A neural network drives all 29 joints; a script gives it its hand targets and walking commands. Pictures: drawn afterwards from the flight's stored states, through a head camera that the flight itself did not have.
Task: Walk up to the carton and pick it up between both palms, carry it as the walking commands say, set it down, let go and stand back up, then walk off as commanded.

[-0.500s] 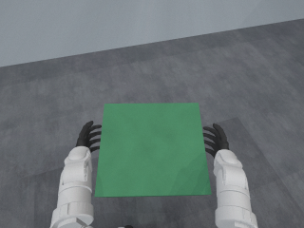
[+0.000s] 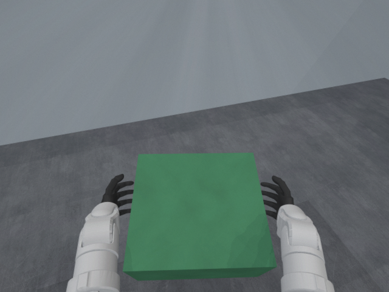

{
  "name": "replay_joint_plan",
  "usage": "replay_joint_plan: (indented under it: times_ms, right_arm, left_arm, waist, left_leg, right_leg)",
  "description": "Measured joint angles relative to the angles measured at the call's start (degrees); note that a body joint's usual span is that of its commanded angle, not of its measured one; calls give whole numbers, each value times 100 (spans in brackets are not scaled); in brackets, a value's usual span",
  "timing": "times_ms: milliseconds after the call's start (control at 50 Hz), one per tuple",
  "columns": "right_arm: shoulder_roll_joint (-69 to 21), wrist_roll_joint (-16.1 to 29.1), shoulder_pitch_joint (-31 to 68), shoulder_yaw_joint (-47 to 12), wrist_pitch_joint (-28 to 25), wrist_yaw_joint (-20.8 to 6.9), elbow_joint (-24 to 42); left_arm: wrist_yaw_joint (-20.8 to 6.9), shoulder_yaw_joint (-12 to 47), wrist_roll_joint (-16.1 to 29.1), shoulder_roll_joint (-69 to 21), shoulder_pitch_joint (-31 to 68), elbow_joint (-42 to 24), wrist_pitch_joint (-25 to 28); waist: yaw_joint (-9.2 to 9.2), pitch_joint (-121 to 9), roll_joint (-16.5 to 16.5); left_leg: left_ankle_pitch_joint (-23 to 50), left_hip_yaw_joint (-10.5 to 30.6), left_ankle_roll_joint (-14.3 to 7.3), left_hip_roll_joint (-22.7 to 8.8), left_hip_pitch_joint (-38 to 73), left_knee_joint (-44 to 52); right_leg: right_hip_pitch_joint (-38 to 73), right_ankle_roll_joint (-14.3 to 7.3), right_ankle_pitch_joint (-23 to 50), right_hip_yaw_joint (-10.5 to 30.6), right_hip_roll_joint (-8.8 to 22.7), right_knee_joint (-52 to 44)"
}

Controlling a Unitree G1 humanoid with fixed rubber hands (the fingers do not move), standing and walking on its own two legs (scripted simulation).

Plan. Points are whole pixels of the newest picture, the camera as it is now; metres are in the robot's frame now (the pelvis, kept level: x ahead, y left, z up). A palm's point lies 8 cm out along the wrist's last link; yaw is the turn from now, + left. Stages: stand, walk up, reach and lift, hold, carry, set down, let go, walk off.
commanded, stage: reach and lift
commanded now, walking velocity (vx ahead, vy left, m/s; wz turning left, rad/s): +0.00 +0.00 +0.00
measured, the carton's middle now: (197, 214) +0.34 -0.01 -0.05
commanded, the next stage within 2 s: hold in 1.16 s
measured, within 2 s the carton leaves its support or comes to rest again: neither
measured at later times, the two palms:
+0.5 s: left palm (108, 204) +0.30 +0.18 +0.06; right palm (289, 206) +0.29 -0.19 +0.06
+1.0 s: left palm (107, 207) +0.29 +0.18 +0.05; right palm (287, 208) +0.29 -0.19 +0.05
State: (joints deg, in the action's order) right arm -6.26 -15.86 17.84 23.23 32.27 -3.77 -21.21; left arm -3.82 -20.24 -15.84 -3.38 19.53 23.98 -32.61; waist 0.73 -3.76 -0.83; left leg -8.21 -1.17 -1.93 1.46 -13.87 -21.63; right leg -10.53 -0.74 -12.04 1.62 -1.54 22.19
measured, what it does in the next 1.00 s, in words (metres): stands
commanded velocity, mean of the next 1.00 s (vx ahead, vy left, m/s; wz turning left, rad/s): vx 0.00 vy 0.00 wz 0.00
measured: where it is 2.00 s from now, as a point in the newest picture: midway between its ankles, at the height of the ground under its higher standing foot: outside the picture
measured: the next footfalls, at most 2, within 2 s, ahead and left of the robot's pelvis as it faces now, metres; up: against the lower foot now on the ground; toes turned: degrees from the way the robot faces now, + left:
left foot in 2.00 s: +0.04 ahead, +0.10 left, +0.00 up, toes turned -11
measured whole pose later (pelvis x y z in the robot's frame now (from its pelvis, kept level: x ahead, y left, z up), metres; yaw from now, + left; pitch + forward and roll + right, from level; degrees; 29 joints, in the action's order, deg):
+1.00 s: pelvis +0.01 +0.00 +0.01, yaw +0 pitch -5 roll +0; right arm -6.8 -17.1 13.2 18.7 39.9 -3.1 -13.5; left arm -3.6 -17.8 -17.1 -5.2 14.2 13.6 -40.5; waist 0.0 -2.1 -0.8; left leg -5.9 -1.0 -1.5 1.6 -2.9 -13.8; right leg 0.0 -1.1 -10.1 1.9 -1.4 15.1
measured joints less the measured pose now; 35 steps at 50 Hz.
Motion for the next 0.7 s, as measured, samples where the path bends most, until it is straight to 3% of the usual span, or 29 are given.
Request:
replay_joint_plan:
  times_ms: [340,700]
  right_arm:
    - [-107,-135,-128,-219,646,61,519]
    - [-62,-144,-363,-408,752,34,711]
  left_arm:
    - [-98,66,-104,-13,-110,-516,-631]
    - [-1,196,-159,-159,-439,-945,-779]
  waist:
    - [-42,191,6]
    - [-83,207,-29]
  left_leg:
    - [176,20,29,-4,957,569]
    - [193,-29,40,-1,1133,753]
  right_leg:
    - [952,-37,175,6,-4,-562]
    - [1082,-39,182,68,0,-688]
